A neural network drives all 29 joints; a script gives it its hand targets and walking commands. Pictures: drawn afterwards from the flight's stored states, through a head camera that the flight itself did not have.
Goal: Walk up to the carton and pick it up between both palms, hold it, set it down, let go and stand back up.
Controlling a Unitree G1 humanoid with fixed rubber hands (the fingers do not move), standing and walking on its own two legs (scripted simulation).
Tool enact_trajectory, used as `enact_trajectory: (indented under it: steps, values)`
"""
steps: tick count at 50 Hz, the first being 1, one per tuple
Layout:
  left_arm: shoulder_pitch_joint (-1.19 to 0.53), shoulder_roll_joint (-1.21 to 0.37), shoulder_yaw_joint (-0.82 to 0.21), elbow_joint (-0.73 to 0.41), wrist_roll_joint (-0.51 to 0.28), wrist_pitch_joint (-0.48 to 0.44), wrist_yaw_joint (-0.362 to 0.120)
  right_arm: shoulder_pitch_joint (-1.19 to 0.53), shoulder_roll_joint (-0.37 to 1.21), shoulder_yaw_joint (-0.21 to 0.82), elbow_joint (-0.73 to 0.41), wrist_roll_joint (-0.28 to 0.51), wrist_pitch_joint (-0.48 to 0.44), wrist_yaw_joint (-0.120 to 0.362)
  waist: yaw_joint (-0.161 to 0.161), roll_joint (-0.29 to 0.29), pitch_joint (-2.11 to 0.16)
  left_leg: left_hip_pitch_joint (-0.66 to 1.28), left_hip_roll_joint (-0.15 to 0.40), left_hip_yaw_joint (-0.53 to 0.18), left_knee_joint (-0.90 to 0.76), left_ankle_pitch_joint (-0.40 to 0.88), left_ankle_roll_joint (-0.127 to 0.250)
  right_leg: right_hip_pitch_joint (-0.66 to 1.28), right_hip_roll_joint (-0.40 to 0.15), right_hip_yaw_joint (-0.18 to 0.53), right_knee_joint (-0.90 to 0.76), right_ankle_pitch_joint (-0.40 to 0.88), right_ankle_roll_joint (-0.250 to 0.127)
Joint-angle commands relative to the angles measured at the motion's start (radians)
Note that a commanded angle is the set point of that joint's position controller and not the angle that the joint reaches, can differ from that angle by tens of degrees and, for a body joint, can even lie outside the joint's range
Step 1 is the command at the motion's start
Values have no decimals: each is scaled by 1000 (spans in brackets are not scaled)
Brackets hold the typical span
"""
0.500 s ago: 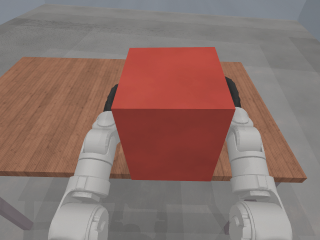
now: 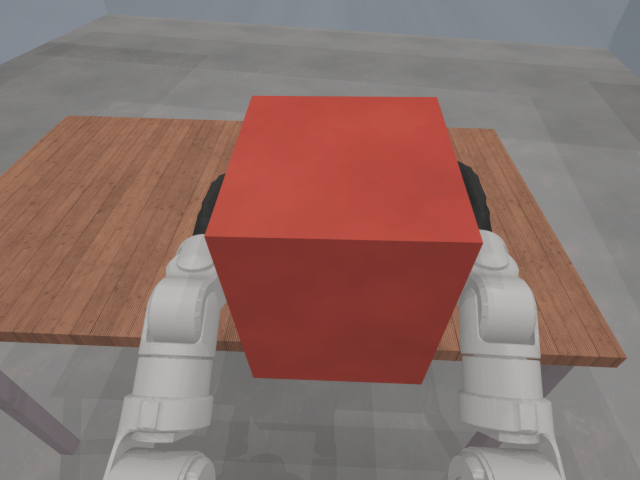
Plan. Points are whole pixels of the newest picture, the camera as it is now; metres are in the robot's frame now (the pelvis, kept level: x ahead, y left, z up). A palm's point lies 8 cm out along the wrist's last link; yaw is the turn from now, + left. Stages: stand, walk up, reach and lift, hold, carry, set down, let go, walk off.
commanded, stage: hold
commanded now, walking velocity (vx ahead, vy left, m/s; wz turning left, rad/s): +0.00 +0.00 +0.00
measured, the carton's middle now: (339, 245) +0.33 -0.01 +0.16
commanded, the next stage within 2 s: none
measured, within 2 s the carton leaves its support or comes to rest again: neither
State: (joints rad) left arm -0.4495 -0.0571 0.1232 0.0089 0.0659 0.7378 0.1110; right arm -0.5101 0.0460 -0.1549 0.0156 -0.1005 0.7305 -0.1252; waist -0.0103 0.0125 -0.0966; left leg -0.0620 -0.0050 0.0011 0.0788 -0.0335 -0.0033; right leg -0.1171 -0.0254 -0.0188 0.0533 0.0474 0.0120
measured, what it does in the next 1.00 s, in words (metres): stands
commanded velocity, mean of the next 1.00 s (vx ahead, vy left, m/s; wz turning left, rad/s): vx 0.00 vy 0.00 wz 0.00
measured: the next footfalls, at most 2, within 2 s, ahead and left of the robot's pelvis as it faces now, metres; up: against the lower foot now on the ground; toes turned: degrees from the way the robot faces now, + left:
none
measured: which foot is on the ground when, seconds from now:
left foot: down 0.00-1.00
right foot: down 0.00-1.00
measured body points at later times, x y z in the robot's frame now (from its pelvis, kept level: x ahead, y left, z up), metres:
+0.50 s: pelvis -0.01 -0.01 +0.00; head -0.04 -0.02 +0.45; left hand +0.32 +0.13 +0.16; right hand +0.33 -0.16 +0.17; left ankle +0.00 +0.12 -0.76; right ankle +0.05 -0.13 -0.76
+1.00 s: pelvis -0.01 -0.01 +0.00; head -0.03 -0.02 +0.45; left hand +0.31 +0.14 +0.14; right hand +0.31 -0.16 +0.15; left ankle +0.00 +0.12 -0.76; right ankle +0.05 -0.13 -0.76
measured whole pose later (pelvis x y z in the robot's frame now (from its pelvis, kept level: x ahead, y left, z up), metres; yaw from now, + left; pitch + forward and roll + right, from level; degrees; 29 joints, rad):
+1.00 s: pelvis -0.01 -0.01 +0.00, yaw +0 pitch -2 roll +0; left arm -0.25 -0.04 0.05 -0.23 0.02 0.82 0.11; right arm -0.29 0.06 -0.06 -0.27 -0.08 0.85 -0.16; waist 0.01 0.02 -0.03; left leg -0.05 0.01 0.00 0.16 -0.07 -0.01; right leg -0.12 -0.01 -0.01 0.14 0.00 0.01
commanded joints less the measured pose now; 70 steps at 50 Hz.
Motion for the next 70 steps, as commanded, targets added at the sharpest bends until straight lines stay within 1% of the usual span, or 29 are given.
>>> enact_trajectory:
  steps: [1,3,6,9,11,16,21,23,25,27,28,30,33,36,37,38,39,42,44,47,49,51,52,53,55,61,64,65,70]
  values:
    - [-636,-411,-443,-213,-120,-26,-144,-485,440,440,-123,119,7,159,-7,-12,-273,-6,-30,8,-13,61,-15,225,62,-5,31,8,9]
    - [-628,-391,-440,-232,-132,-17,-147,-481,437,455,-162,131,18,161,-12,-23,-261,-4,-27,5,-7,56,-12,228,69,-12,43,5,7]
    - [-624,-409,-461,-248,-145,-1,-153,-492,451,467,-206,154,28,157,-8,17,-311,-17,-29,7,-5,64,-18,244,62,-3,57,26,12]
    - [-625,-420,-471,-269,-150,-7,-156,-508,467,491,-237,159,27,158,-5,-32,-328,-2,-26,5,14,35,-15,209,60,-6,62,-19,16]
    - [-649,-415,-484,-305,-161,-9,-159,-490,476,500,-247,164,28,159,-2,-6,-335,-16,-29,7,19,44,-18,226,63,-3,75,-7,7]
    - [-579,-420,-476,-288,-168,3,-163,-473,469,523,-292,172,37,154,21,-26,-307,-65,-28,-6,14,5,-10,252,59,3,87,-34,13]
    - [-535,-376,-478,-323,-158,12,-163,-409,462,533,-272,179,57,156,12,-25,-279,-67,-36,10,13,-25,-4,249,52,14,85,-46,30]
    - [-501,-379,-469,-275,-169,20,-172,-414,453,542,-296,171,61,151,19,-32,-257,-79,-35,13,13,-49,-5,248,55,2,84,-81,35]
    - [-494,-374,-470,-292,-162,17,-173,-386,456,532,-275,176,64,153,25,-17,-220,-83,-38,14,21,-46,-1,251,55,10,88,-73,32]
    - [-521,-365,-471,-337,-167,12,-173,-373,458,531,-267,179,61,160,26,-40,-211,-91,-41,15,25,-73,0,223,57,9,91,-92,28]
    - [-535,-354,-489,-347,-176,8,-175,-365,461,532,-270,191,58,163,9,-24,-218,-101,-41,9,29,-76,0,237,52,17,101,-93,22]
    - [-521,-388,-508,-360,-192,3,-176,-392,461,545,-318,189,50,159,10,-1,-273,-83,-44,19,37,-51,-2,227,55,13,106,-73,32]
    - [-502,-388,-523,-403,-200,-5,-173,-383,469,580,-372,202,42,149,35,-10,-296,-86,-42,10,39,-9,3,252,53,20,116,-37,45]
    - [-464,-378,-523,-427,-212,-3,-165,-342,454,579,-385,195,48,135,18,-51,-305,-63,-35,8,42,3,-1,246,51,28,113,-29,41]
    - [-459,-358,-521,-429,-211,2,-164,-329,446,584,-392,194,53,132,26,-66,-293,-54,-38,9,42,7,2,247,46,30,109,-27,40]
    - [-436,-356,-522,-417,-212,9,-166,-316,438,586,-405,196,55,131,15,-47,-280,-48,-45,12,41,-24,-3,229,50,23,104,-37,38]
    - [-417,-348,-524,-404,-212,10,-167,-308,432,585,-401,193,59,127,9,-63,-265,-51,-37,7,41,-33,-3,226,46,23,102,-57,36]
    - [-385,-327,-514,-427,-203,20,-166,-260,411,579,-404,204,69,127,19,-8,-177,-78,-43,17,30,-32,-4,219,50,27,99,-42,32]
    - [-365,-317,-517,-426,-206,25,-162,-231,398,570,-399,201,79,132,16,-11,-205,-67,-34,10,31,-69,-1,217,56,23,103,-102,34]
    - [-340,-333,-514,-422,-207,25,-153,-239,386,565,-437,199,71,135,22,-33,-184,-54,-32,11,38,-23,-9,176,66,8,99,-82,36]
    - [-358,-328,-540,-492,-217,25,-149,-208,374,568,-427,218,74,137,24,19,-194,-51,-37,15,43,7,-17,215,65,17,95,-44,22]
    - [-339,-333,-545,-531,-225,28,-144,-190,371,581,-476,229,74,143,30,23,-231,-31,-34,15,52,72,-18,235,68,17,107,3,25]
    - [-334,-345,-561,-554,-236,32,-142,-217,372,595,-519,232,75,144,24,0,-257,-29,-26,7,49,90,-15,256,71,15,118,23,33]
    - [-324,-340,-566,-554,-244,38,-140,-215,361,598,-542,237,79,142,37,-23,-257,-10,-25,2,43,80,-16,244,67,19,121,13,40]
    - [-293,-324,-571,-594,-235,46,-132,-163,353,603,-551,252,86,141,38,11,-252,-3,-34,20,46,100,-23,247,72,18,103,36,40]
    - [-223,-319,-564,-622,-240,92,-124,-102,297,576,-598,224,128,146,13,-15,-243,55,-32,13,46,133,-30,229,79,4,90,30,42]
    - [-222,-295,-572,-634,-254,102,-123,-79,265,571,-584,229,139,144,8,-31,-169,45,-26,13,34,75,-31,211,79,-2,81,-20,34]
    - [-216,-278,-571,-622,-258,102,-123,-60,257,566,-576,241,137,142,5,-7,-147,33,-27,18,34,64,-35,214,83,-1,79,-22,27]
    - [-225,-256,-527,-562,-246,90,-124,-127,238,535,-556,253,123,153,19,0,-118,26,-26,16,43,-12,-24,168,71,2,80,-82,38]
